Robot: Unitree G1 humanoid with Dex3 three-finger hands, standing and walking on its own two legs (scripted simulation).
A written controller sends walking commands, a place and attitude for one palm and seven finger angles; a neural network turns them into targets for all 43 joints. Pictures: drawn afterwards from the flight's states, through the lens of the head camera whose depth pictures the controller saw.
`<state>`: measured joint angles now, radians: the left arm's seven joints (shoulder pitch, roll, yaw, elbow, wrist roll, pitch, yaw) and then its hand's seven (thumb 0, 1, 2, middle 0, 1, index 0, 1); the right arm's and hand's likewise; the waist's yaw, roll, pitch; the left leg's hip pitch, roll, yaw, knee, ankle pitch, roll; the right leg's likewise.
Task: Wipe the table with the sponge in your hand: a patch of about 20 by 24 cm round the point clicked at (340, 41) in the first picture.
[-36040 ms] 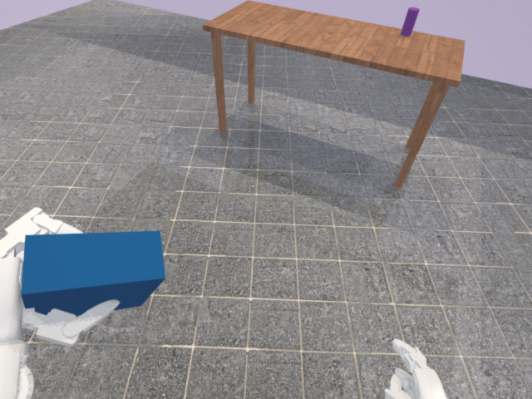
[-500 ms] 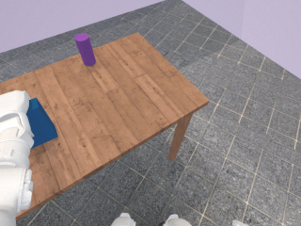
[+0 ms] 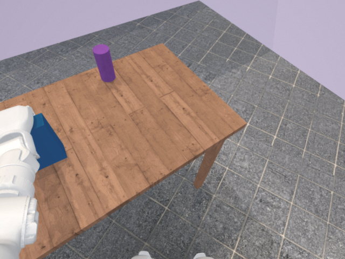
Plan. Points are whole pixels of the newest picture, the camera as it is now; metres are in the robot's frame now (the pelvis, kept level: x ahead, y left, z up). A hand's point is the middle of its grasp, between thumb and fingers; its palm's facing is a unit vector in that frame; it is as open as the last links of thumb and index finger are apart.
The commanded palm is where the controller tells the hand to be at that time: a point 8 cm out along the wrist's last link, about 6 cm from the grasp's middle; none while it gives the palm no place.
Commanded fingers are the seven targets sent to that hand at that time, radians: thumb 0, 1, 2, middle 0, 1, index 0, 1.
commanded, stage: slide back across to the first lane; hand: left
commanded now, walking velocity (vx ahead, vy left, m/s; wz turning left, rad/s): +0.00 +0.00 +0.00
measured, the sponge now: (32, 152) +0.38 +0.37 -0.04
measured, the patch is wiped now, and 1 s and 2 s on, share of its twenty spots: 1.00 1.00 1.00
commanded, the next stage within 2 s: wipe back along the first lane in 0.38 s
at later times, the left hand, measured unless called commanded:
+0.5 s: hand out of the picture +0.36 +0.42 +0.01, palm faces -0.15 -0.06 -0.99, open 10.1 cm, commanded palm +0.34 +0.40 +0.06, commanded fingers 0.00 0.10 1.30 -1.20 -1.60 -1.20 -1.60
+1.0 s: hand out of the picture +0.33 +0.41 +0.01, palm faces -0.09 -0.03 -1.00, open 10.0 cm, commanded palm +0.29 +0.38 +0.04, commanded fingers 0.00 0.10 1.30 -1.20 -1.60 -1.20 -1.60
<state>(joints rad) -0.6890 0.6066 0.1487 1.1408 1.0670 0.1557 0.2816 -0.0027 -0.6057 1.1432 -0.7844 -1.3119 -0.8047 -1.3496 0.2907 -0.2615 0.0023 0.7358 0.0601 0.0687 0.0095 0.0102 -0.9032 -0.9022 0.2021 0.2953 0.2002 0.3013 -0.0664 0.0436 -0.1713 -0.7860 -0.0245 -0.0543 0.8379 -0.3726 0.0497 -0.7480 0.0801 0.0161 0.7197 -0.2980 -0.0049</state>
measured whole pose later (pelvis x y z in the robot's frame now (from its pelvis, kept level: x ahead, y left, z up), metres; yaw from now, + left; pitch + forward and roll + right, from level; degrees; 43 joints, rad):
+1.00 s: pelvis +0.03 +0.03 +0.01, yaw +1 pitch +14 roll -4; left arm -0.25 0.54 0.09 0.67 0.97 0.24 0.29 -0.01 -0.48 1.07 -0.68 -1.38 -0.71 -1.42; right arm 0.19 -0.26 -0.01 0.66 0.07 0.11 0.02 0.01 -0.90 -0.90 0.20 0.30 0.20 0.30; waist 0.01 0.06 -0.17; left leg -0.60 -0.05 -0.06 0.77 -0.40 0.08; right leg -0.55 0.05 0.01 0.62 -0.32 0.01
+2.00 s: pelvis +0.04 +0.01 +0.02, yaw +2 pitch +9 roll -3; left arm 0.18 0.40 -0.03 0.23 0.97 0.38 0.33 0.01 -0.45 1.04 -0.66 -1.39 -0.69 -1.42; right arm 0.12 -0.24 0.00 0.63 0.07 0.08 0.00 0.01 -0.90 -0.90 0.20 0.30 0.20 0.30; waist 0.07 0.08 -0.17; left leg -0.47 -0.05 -0.06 0.74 -0.41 0.07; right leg -0.43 0.05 0.01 0.62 -0.34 0.00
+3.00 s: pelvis +0.03 +0.00 +0.02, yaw +2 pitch +6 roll -2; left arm 0.24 0.39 0.00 0.20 0.95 0.32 0.30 -0.01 -0.46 1.04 -0.68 -1.38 -0.71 -1.41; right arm 0.11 -0.25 -0.01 0.66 0.07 0.05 -0.04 0.02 -0.90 -0.90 0.20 0.30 0.20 0.30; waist 0.08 0.07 -0.14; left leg -0.41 -0.04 -0.06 0.70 -0.38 0.05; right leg -0.38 0.06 0.01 0.60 -0.32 -0.01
